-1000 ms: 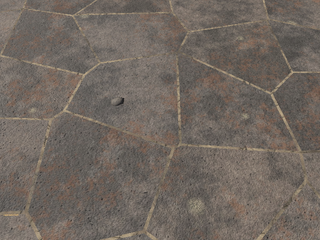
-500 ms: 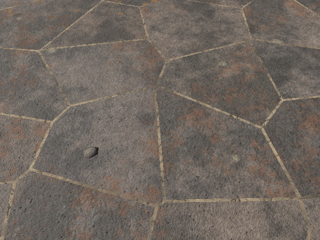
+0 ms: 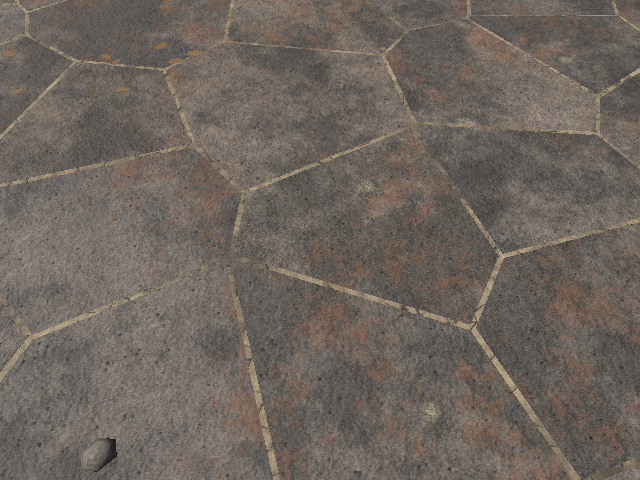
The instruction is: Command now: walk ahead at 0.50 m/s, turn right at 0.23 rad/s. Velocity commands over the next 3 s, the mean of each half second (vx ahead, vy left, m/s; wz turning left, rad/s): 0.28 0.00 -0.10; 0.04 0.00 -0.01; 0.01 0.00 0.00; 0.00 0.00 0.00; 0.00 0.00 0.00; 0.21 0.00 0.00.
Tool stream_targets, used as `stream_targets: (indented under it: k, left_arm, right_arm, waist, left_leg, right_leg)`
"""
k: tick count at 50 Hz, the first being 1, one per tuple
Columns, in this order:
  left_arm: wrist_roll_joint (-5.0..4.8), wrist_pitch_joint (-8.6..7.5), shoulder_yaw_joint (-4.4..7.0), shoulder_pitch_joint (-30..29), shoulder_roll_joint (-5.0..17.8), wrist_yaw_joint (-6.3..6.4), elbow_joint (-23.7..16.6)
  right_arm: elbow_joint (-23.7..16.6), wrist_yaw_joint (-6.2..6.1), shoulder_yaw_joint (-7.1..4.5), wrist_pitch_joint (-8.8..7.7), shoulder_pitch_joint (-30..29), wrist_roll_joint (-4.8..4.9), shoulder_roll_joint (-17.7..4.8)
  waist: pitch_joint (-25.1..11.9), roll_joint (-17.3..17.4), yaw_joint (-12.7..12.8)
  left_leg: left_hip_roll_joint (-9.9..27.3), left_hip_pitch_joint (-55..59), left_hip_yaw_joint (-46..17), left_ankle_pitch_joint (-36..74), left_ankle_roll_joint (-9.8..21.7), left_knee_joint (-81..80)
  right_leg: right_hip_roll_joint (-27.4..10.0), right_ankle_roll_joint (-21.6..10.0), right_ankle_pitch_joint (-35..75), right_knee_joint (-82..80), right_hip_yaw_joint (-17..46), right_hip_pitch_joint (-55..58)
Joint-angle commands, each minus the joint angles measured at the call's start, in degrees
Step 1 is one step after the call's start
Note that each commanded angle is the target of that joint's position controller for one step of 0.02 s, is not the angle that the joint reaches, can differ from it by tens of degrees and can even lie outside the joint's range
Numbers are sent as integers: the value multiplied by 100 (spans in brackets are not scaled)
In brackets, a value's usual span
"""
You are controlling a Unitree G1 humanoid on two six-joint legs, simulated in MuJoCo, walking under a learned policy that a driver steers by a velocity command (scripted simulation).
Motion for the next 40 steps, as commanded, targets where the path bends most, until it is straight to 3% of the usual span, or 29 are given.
stream_targets:
  k: [1, 3, 5, 9, 13, 15, 16, 17, 18, 19, 20, 21, 22, 23, 24, 27, 31, 33, 34, 35, 36, 37, 40]
  left_arm:
    - [119, 16, 22, 26, 302, -97, -349]
    - [131, 66, 3, -37, 261, -127, -369]
    - [139, 83, -31, -377, 209, -152, -467]
    - [83, 39, -218, -1116, -101, -150, -652]
    - [19, 10, -281, -1411, -53, -67, -616]
    - [37, -27, -261, -1213, 43, -1, -499]
    - [73, -73, -243, -865, 75, 39, -337]
    - [137, -152, -202, -498, 227, 81, -179]
    - [209, -220, -140, 13, 586, 122, -99]
    - [86, -141, -100, 109, 699, 123, -48]
    - [-165, -78, -161, 1, 388, 78, -97]
    - [-179, -45, -210, -395, 254, 95, -118]
    - [-120, -13, -275, -759, 74, 134, -152]
    - [-91, 2, -309, -955, 4, 185, -143]
    - [-72, 18, -317, -1087, -6, 219, -102]
    - [-18, 14, -309, -1015, 34, 214, 55]
    - [-39, 128, -256, -1013, 152, 203, 243]
    - [-93, 211, -245, -1013, 130, 200, 312]
    - [-97, 233, -245, -922, 82, 195, 363]
    - [-133, 268, -227, -770, 28, 187, 402]
    - [-139, 287, -226, -760, -24, 174, 464]
    - [-111, 278, -232, -659, -71, 164, 551]
    - [-63, 225, -230, -433, -66, 158, 781]
  right_arm:
    - [35, 3, -149, -95, 658, 55, -511]
    - [202, 43, -164, -202, 920, 114, -546]
    - [320, 47, -174, -239, 1047, 151, -591]
    - [545, 54, -118, -172, 1193, 156, -519]
    - [817, 25, -120, -84, 1537, 164, -616]
    - [881, -16, -121, -43, 1478, 175, -635]
    - [904, -38, -118, -21, 1401, 210, -633]
    - [934, -49, -96, -20, 1495, 234, -583]
    - [792, -77, -36, -42, 1641, 239, -421]
    - [984, -97, 81, 60, 2586, 425, 115]
    - [1134, -157, -35, 236, 2361, 281, -369]
    - [1052, -147, -66, 310, 1931, 168, -386]
    - [1041, -136, -54, 355, 1656, 85, -286]
    - [1047, -119, -51, 409, 1518, 55, -230]
    - [1130, -107, -21, 468, 1626, 44, -112]
    - [1325, -150, 14, 583, 1662, 90, 25]
    - [1440, -199, 30, 665, 1375, 94, 37]
    - [1534, -199, 55, 633, 1383, 46, 50]
    - [1523, -203, 60, 585, 1360, 1, -41]
    - [1498, -204, 45, 531, 1220, 15, -214]
    - [1562, -190, 54, 487, 1119, 89, -172]
    - [1578, -188, 88, 423, 1017, 110, -67]
    - [1614, -220, 88, 326, 914, 156, -63]
  waist:
    - [-102, 710, -207]
    - [-197, 730, -165]
    - [-46, 671, -154]
    - [-23, 718, -229]
    - [-185, 858, -382]
    - [-186, 792, -264]
    - [-263, 646, -80]
    - [-456, 380, 48]
    - [-1028, -184, 122]
    - [-1920, -1192, -161]
    - [-1857, -559, -44]
    - [-1153, -447, -147]
    - [-713, -291, -267]
    - [-428, -346, -382]
    - [-385, -427, -524]
    - [-540, -386, -533]
    - [-342, -467, -475]
    - [-75, -285, -518]
    - [91, -132, -478]
    - [333, 163, -294]
    - [522, 554, -233]
    - [424, 702, -154]
    - [196, 572, -74]
  left_leg:
    - [1496, 1280, -1844, 361, 723, -1622]
    - [1441, 1322, -1531, 1172, 802, -1655]
    - [1454, 1341, -1264, 1807, 890, -1780]
    - [1074, 1099, -303, 4117, 713, -1524]
    - [1105, 1366, -261, 4292, 549, -1108]
    - [1211, 1511, -424, 4126, 480, -728]
    - [1119, 1507, -408, 3955, 379, -303]
    - [905, 1300, -312, 3349, 238, 317]
    - [655, 606, -96, 1389, 68, 1282]
    - [-2, -8, 41, -2349, -43, 2661]
    - [11, -102, -314, -2849, -59, 2979]
    - [91, -323, -357, -2680, -94, 3101]
    - [215, -321, -378, -2347, -134, 2925]
    - [326, -128, -391, -2041, -193, 2631]
    - [350, 236, -332, -1820, -255, 2363]
    - [248, 695, -163, -1608, -312, 1625]
    - [221, 1054, -41, -900, -235, 630]
    - [267, 1458, -84, -347, -116, -154]
    - [530, 1476, -414, -360, -45, -516]
    - [755, 961, -772, -870, 35, -762]
    - [795, 226, -890, -1302, 65, -1005]
    - [838, -66, -951, -1387, 30, -1232]
    - [787, 42, -865, -958, -30, -1310]
  right_leg:
    - [-560, 100, 360, 184, 130, -1465]
    - [-534, 165, 446, 75, 43, -1484]
    - [-616, 260, 701, -181, -88, -1783]
    - [-631, 417, 1436, -1585, -669, -1267]
    - [-444, 292, 1891, -2494, -806, -592]
    - [-412, 131, 1858, -2938, -710, -245]
    - [-349, 38, 2164, -3463, -713, 236]
    - [-548, -56, 3021, -3840, -536, 948]
    - [-1656, -265, 5638, -3412, 398, 2087]
    - [-2944, -1344, 7551, -3229, 1603, 2947]
    - [-2793, -1488, 6732, -3473, 1668, 2456]
    - [-2514, -1367, 5679, -3851, 1389, 1851]
    - [-2263, -1150, 4801, -4165, 1174, 1317]
    - [-2055, -972, 4480, -4401, 894, 842]
    - [-1853, -824, 4197, -4526, 608, 459]
    - [-1631, -706, 3314, -4606, 353, 268]
    - [-1505, -540, 654, -4865, 498, -179]
    - [-1392, -230, -544, -4952, 559, -675]
    - [-1318, -18, -772, -4927, 579, -820]
    - [-1046, 133, -557, -4870, 374, -701]
    - [-855, 163, 75, -4633, 125, -137]
    - [-834, 147, 610, -4379, 60, 434]
    - [-887, 103, 1175, -4215, 59, 891]
Next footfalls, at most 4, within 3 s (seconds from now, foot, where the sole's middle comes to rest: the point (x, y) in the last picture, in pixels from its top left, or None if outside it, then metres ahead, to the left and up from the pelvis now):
0.34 right None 0.30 -0.10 -0.77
0.68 left None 0.23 0.11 -0.77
2.94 right None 0.41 -0.12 -0.77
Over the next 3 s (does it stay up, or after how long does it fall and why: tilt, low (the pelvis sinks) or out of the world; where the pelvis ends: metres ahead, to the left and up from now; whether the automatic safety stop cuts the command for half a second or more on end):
stays up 0.35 -0.04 -0.01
